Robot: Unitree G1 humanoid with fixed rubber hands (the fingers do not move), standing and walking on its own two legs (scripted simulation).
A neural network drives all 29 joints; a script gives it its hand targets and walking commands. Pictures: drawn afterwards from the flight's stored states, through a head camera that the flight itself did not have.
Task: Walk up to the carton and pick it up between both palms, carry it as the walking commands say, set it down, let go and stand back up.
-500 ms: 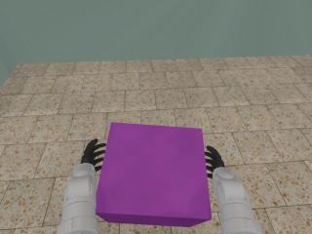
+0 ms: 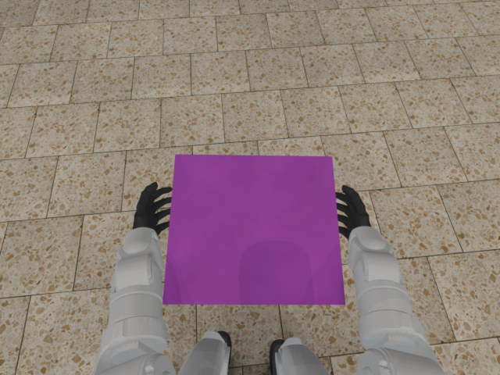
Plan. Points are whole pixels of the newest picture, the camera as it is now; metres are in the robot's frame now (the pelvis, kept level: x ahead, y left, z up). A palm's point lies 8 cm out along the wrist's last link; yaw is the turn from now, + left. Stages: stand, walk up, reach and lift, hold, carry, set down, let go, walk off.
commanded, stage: set down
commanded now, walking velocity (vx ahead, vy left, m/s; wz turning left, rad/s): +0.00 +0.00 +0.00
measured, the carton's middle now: (251, 236) +0.36 +0.01 -0.14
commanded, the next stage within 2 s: none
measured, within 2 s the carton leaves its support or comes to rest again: neither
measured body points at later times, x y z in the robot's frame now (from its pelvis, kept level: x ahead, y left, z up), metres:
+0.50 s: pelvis -0.03 +0.00 -0.08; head +0.16 +0.00 +0.32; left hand +0.38 +0.19 -0.14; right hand +0.40 -0.17 -0.16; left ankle +0.05 +0.11 -0.69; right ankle +0.03 -0.11 -0.69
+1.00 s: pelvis -0.04 +0.00 -0.16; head +0.19 -0.01 +0.23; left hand +0.40 +0.20 -0.23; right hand +0.42 -0.16 -0.25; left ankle +0.05 +0.11 -0.69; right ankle +0.03 -0.11 -0.69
